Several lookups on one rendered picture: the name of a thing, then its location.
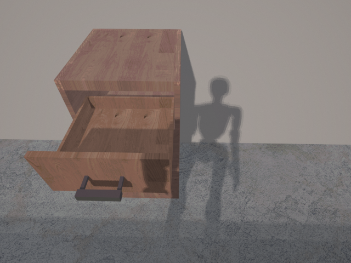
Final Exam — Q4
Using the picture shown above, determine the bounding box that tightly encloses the cabinet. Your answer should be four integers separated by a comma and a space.
54, 28, 181, 199

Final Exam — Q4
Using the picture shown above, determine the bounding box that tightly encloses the handle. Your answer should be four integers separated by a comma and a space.
75, 175, 124, 202

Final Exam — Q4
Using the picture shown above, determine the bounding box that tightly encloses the drawer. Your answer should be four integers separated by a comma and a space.
24, 96, 174, 193

